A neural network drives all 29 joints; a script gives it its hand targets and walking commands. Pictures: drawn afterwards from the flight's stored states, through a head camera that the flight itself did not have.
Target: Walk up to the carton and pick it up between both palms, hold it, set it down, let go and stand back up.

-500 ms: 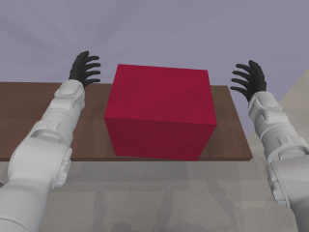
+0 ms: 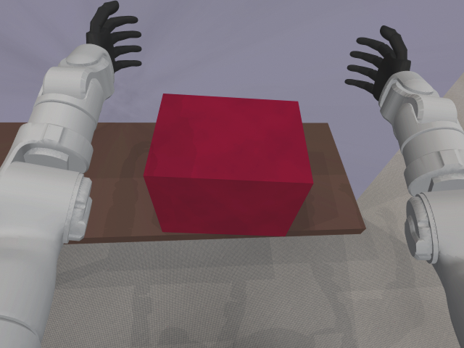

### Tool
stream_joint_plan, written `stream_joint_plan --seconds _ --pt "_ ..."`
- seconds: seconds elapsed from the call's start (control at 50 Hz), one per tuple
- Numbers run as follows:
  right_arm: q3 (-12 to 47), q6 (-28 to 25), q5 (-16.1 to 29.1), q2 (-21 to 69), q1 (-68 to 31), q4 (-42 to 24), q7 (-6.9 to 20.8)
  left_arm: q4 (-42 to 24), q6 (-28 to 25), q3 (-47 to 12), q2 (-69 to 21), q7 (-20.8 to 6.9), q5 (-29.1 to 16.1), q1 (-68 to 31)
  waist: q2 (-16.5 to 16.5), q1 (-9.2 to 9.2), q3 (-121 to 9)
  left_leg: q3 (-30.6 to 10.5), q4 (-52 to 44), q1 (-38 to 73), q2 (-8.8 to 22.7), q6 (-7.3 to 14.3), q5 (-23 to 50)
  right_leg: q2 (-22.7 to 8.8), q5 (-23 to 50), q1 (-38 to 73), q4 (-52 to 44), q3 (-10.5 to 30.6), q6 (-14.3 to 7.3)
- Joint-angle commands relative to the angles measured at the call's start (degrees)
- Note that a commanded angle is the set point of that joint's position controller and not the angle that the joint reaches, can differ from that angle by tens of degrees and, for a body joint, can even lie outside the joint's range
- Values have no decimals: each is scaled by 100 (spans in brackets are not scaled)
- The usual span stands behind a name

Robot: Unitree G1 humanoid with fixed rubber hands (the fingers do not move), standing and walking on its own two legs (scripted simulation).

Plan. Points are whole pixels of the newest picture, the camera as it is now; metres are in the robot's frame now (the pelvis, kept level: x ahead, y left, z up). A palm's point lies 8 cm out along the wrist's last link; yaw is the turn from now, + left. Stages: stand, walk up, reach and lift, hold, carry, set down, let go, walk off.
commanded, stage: set down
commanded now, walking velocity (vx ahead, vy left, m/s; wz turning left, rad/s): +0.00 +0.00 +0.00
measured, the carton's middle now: (227, 169) +0.45 +0.01 -0.01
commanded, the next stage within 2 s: let go in 0.10 s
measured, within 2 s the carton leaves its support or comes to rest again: neither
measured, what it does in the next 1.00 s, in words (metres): stands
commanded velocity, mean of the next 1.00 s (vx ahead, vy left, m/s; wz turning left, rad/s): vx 0.00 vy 0.00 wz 0.00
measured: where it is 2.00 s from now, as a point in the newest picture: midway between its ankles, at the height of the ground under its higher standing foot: outside the picture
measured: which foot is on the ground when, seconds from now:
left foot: down 0.00-1.00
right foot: down 0.00-1.00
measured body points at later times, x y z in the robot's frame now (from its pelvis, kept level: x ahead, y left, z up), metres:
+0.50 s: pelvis +0.01 +0.01 +0.01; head +0.06 +0.03 +0.45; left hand +0.36 +0.25 +0.03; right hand +0.36 -0.20 +0.04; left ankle +0.02 +0.13 -0.74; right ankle +0.03 -0.10 -0.74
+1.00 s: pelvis +0.00 +0.01 +0.00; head +0.00 +0.01 +0.45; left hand +0.31 +0.24 +0.01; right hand +0.30 -0.21 +0.02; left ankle +0.02 +0.13 -0.74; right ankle +0.03 -0.10 -0.74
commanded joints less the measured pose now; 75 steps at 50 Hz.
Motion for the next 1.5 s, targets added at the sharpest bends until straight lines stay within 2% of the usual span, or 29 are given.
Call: stream_joint_plan --seconds 0.0,0.04,0.1,0.14,0.18,0.24,0.3,0.36,0.42,0.44,0.48,0.52,0.58,0.62,0.68,0.74,0.82,0.92,1.06,1.12,1.14,1.16,1.2,1.24,1.28,1.32,1.38,1.4,1.48 --pt "48 -209 27 -1008 -2044 -275 -65 -307 -140 742 932 -287 650 -1894 242 232 -3344 103 -129 1594 -188 -13 1703 -35 2605 2648 -31 50 370" --pt "125 -302 47 -932 -1784 -402 -156 -513 -151 992 987 -377 929 -1577 125 288 -3149 161 -314 1303 -263 16 1774 -52 3159 3262 4 115 455" --pt "217 -481 84 -790 -1342 -977 -286 -1112 -181 1300 1001 -442 1174 -1094 -107 316 -3017 235 -505 1076 -350 24 1909 -81 3994 3934 72 202 562" --pt "219 -590 84 -736 -920 -1357 -349 -1490 -180 1371 886 -478 1234 -658 -207 291 -2865 232 -583 1207 -382 15 1928 -87 4248 4014 52 196 596" --pt "218 -701 66 -649 -282 -1652 -381 -1885 -200 1363 680 -518 1278 -35 -191 231 -2668 192 -574 1530 -383 -43 2079 -49 4169 3912 -38 163 576" --pt "189 -962 19 -565 779 -2202 -376 -2621 -324 1382 386 -593 1322 1024 -42 189 -2431 157 -500 2028 -393 -132 2319 12 3837 3670 -209 102 512" --pt "-55 -1336 -111 -576 1557 -3092 -346 -3598 -537 1379 198 -574 1261 1861 189 153 -2347 135 -352 2421 -391 -221 2494 98 3228 3253 -325 16 420" --pt "-433 -1706 -364 -644 2208 -3919 -275 -4706 -744 1098 59 -367 993 2345 556 22 -2313 111 -180 2681 -337 -347 2443 161 2276 2541 -408 -128 291" --pt "-905 -1904 -599 -767 2494 -4434 -158 -5423 -784 771 105 -100 580 2427 755 -116 -2110 76 -122 2639 -255 -357 1720 147 1046 1673 -448 -274 182" --pt "-1108 -1911 -659 -772 2479 -4669 -98 -5652 -867 764 147 2 466 2348 805 -102 -2326 38 -126 2660 -240 -324 1486 154 746 1446 -402 -265 145" --pt "-1382 -1958 -761 -723 2888 -4969 38 -5905 -1131 726 155 186 324 2669 855 -55 -2798 -53 -67 2715 -201 -273 1385 157 573 1243 -264 -229 100" --pt "-1493 -2067 -805 -663 3475 -5146 141 -6015 -1439 759 94 272 338 3294 841 14 -3249 -102 58 2797 -176 -255 1716 173 808 1386 -140 -168 79" --pt "-1364 -2164 -795 -484 4150 -4923 217 -5594 -1737 953 -77 188 622 4094 676 166 -3036 -129 110 2637 -186 -203 1993 199 1045 1757 -138 -49 83" --pt "-1171 -2137 -814 -297 4153 -4423 196 -4911 -1742 1015 -137 30 753 4195 366 231 -2118 -88 -61 2150 -205 -79 1281 136 543 1836 -272 -3 122" --pt "-835 -2023 -875 51 3749 -3625 181 -3627 -1746 957 -275 -137 711 3901 -142 347 -543 -51 -441 1419 -192 186 -357 -28 -950 1578 -541 92 130" --pt "-630 -2156 -917 233 3666 -3600 174 -3141 -2127 846 -339 -195 587 3751 -339 403 -556 -6 -410 1399 -267 281 -384 -103 -1107 1595 -554 195 143" --pt "-587 -2475 -917 319 4045 -3933 129 -2982 -2917 806 -237 -147 537 3932 -74 406 -1180 -50 -353 1406 -326 230 95 -156 -338 2017 -400 368 133" --pt "-611 -2697 -976 413 4661 -3781 -12 -2816 -3337 794 -133 -237 645 4394 116 322 -996 -73 -381 1561 -356 137 212 -181 -137 2156 -435 421 124" --pt "-765 -2936 -996 414 4955 -4133 -85 -3523 -3692 461 -183 -130 394 4715 401 144 -1101 -176 -262 1836 -293 -36 585 -107 74 2034 -295 324 30" --pt "-712 -2984 -942 366 5410 -4106 -37 -3778 -3701 447 -262 -121 491 5256 441 141 -1152 -234 -187 2142 -276 -110 1081 -40 390 2044 -269 254 14" --pt "-475 -2640 -3038 378 8715 -1447 251 -1536 -2728 1188 -581 -440 3155 8686 481 221 -1415 -855 -145 2393 684 -39 1021 -968 1103 3132 53 683 88" --pt "-716 -2270 -3355 276 8275 -2135 304 -2144 -2436 1132 -73 -489 3176 8297 223 254 -1213 -909 82 1964 542 109 708 -911 1172 2833 195 466 115" --pt "-685 -2026 -3348 197 7475 -2485 443 -2584 -2235 1013 -195 -594 3053 7651 194 324 -169 -943 -181 1450 648 32 362 -1005 782 2165 -36 536 249" --pt "-653 -1925 -3192 198 7054 -2639 514 -2697 -2159 961 -286 -663 2843 7281 85 320 534 -959 -351 1118 689 -35 114 -1076 110 1476 -286 585 339" --pt "-660 -1945 -3139 94 7313 -2579 531 -2568 -2164 925 -342 -683 2719 7472 166 308 894 -1078 -494 911 671 -56 89 -1127 -186 1318 -381 663 329" --pt "-644 -2039 -3088 2 7671 -2400 488 -2280 -2252 919 -274 -644 2685 7921 230 385 703 -1144 -441 1126 689 -23 530 -1141 172 1474 -330 671 309" --pt "-604 -2167 -2962 -59 8221 -2098 393 -1935 -2384 905 -219 -549 2611 8308 308 363 113 -1120 -379 1492 631 20 1291 -1112 744 1926 -233 629 260" --pt "-585 -2183 -2925 -24 8362 -2004 363 -1827 -2405 896 -192 -522 2575 8441 226 355 -44 -1122 -359 1616 625 46 1548 -1092 972 2040 -190 601 240" --pt "-540 -2155 -2851 -45 8743 -1654 270 -1424 -2396 866 -107 -439 2473 8872 208 336 -298 -1000 -237 2050 561 129 2146 -1037 1583 2252 -163 519 200"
